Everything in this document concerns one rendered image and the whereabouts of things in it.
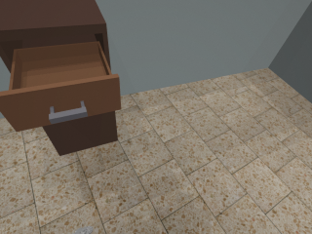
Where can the handle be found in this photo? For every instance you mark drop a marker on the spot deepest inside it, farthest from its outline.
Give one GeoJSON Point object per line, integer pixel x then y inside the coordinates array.
{"type": "Point", "coordinates": [68, 115]}

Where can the cabinet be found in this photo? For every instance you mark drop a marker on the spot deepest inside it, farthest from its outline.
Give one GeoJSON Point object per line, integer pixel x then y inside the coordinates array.
{"type": "Point", "coordinates": [42, 23]}

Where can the drawer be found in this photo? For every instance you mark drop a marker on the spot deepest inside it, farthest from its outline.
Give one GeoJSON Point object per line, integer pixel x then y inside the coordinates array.
{"type": "Point", "coordinates": [60, 76]}

